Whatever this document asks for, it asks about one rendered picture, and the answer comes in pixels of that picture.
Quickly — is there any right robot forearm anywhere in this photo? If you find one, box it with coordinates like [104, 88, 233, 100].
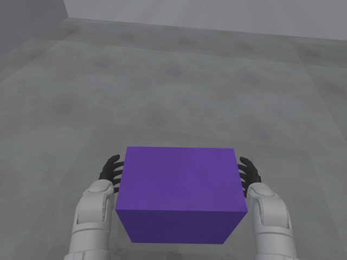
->
[246, 183, 299, 260]

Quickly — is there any robot left hand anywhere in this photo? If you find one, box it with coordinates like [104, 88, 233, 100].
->
[99, 154, 124, 193]

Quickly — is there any left robot forearm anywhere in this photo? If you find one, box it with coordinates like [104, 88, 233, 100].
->
[64, 179, 114, 260]

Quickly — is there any carton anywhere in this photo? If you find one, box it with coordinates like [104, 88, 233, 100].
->
[115, 146, 248, 244]

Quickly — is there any robot right hand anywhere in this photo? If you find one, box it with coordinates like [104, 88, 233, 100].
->
[237, 157, 261, 198]

